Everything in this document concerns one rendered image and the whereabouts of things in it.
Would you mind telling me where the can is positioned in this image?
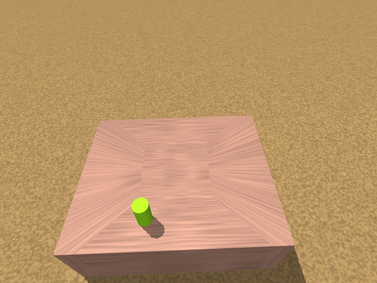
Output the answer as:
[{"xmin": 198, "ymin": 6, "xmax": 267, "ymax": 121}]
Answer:
[{"xmin": 131, "ymin": 198, "xmax": 153, "ymax": 227}]

